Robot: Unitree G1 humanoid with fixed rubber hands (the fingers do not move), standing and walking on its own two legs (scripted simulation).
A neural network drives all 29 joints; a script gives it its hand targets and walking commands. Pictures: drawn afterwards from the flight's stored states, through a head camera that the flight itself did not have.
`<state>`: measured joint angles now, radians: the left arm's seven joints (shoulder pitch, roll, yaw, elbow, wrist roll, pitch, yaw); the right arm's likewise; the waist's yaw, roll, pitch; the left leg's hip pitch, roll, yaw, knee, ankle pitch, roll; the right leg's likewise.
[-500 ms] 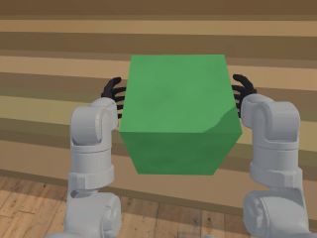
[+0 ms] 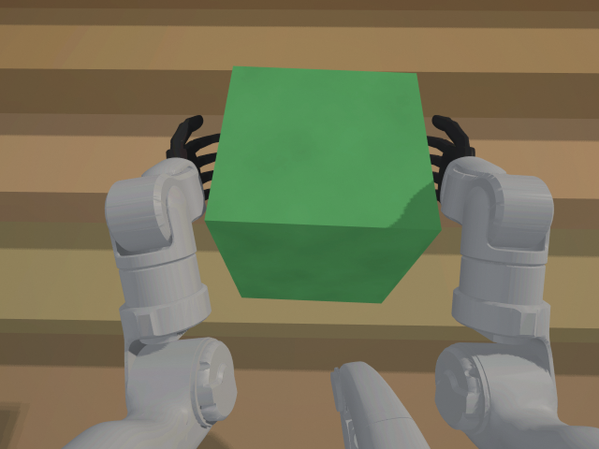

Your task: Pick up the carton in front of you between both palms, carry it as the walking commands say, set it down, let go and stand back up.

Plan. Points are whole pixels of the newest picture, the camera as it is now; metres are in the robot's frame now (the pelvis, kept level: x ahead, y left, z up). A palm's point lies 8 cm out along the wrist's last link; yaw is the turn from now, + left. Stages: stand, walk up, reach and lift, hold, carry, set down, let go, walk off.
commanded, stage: carry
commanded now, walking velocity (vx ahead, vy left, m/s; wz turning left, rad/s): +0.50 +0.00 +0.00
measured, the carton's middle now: (317, 200) +0.41 -0.03 +0.06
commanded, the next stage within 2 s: none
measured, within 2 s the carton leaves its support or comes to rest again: neither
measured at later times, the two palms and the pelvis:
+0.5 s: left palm out of the picture +0.72 +0.15 +0.36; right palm out of the picture +0.77 -0.14 +0.34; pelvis +0.36 -0.06 +0.17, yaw +1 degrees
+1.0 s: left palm out of the picture +1.04 +0.02 +0.55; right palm out of the picture +1.02 -0.28 +0.55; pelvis +0.65 -0.12 +0.33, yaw -2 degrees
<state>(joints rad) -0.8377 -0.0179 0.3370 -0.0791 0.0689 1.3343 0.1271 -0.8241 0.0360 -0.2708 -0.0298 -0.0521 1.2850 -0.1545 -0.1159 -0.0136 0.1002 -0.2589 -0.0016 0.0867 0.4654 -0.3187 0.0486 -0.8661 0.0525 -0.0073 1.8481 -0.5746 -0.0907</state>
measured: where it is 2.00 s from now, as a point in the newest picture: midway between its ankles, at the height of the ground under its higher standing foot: (320, 14)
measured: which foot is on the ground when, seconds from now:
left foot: down 0.00-0.16, up 0.18-0.52, down 0.54-1.00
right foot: up 0.00-0.12, down 0.14-0.56, up 0.58-0.98, down 1.00-1.00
